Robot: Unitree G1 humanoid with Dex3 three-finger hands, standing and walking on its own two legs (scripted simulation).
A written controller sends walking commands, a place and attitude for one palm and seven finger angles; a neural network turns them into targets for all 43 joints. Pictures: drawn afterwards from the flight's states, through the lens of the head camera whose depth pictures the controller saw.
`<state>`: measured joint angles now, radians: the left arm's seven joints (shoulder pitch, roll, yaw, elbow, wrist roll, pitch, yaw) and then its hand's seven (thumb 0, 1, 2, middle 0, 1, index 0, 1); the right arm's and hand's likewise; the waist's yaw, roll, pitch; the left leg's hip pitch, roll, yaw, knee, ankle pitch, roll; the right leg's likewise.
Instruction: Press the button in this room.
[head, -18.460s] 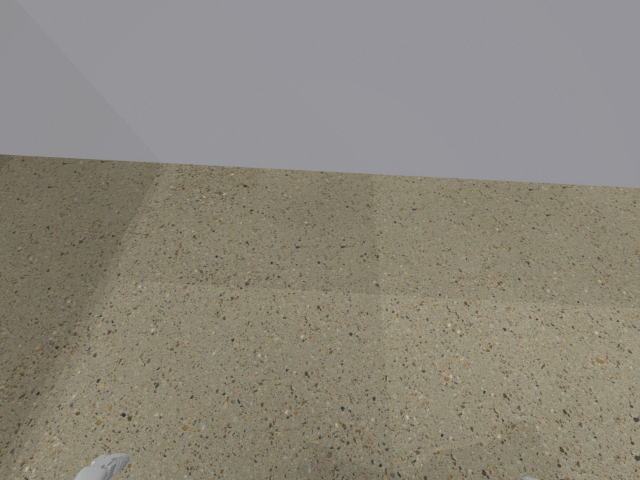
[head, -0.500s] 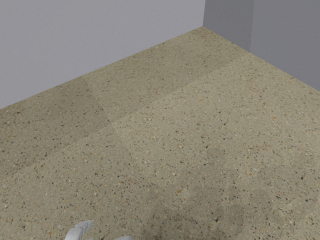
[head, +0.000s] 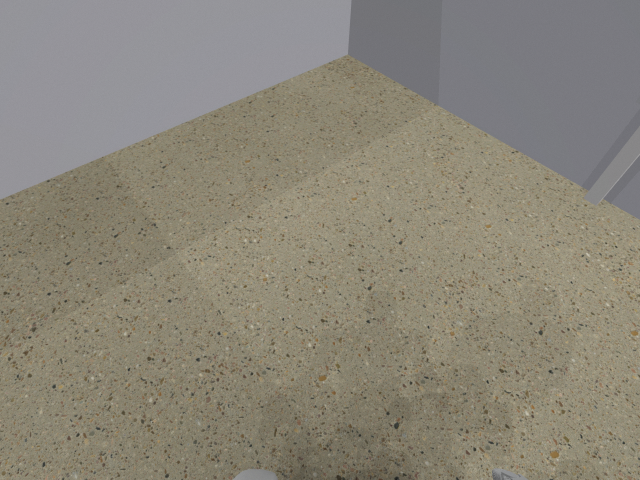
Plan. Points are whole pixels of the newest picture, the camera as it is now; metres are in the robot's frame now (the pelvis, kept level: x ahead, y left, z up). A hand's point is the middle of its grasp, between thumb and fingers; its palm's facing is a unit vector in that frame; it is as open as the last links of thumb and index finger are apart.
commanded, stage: turn or walk to find it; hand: left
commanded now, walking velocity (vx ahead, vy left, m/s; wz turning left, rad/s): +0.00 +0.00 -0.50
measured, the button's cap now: out of the picture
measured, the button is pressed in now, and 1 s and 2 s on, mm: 0 0 0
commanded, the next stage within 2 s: none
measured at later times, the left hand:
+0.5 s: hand out of the picture +0.12 +0.19 -0.16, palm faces -0.29 -0.93 -0.24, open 7.4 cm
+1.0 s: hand (241, 469) +0.15 +0.14 -0.19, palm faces -0.39 -0.90 -0.17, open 7.4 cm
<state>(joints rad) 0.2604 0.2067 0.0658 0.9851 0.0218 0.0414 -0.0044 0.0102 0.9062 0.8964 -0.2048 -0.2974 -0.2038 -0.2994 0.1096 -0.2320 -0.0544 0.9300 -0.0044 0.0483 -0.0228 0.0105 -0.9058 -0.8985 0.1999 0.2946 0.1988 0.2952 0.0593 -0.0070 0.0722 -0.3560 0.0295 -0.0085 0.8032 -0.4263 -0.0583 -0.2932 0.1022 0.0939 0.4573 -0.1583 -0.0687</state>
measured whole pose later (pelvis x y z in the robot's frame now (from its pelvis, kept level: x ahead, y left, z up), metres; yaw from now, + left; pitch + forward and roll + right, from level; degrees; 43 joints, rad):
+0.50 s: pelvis -0.03 +0.02 +0.00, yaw -18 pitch +0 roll -1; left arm 0.16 0.25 0.08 0.95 0.02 0.08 -0.04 0.01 0.91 0.90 -0.20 -0.30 -0.20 -0.30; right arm 0.27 -0.20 -0.05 0.96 -0.03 0.00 -0.01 0.01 -0.90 -0.90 0.20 0.30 0.20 0.30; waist -0.02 0.02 0.07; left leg -0.19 0.14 0.25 0.54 -0.32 -0.02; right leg -0.34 -0.06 -0.06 0.78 -0.46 0.05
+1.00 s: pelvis +0.12 -0.05 -0.02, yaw -29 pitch +0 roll -1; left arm 0.39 0.18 0.04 1.10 0.02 -0.04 -0.01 0.01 0.91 0.90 -0.21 -0.30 -0.20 -0.30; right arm 0.13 -0.22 -0.05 0.92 -0.02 -0.03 0.03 0.01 -0.91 -0.90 0.20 0.29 0.20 0.30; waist 0.05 0.00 0.07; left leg -0.47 0.10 0.10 0.63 -0.19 -0.05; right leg 0.03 0.01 0.04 0.43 -0.45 0.01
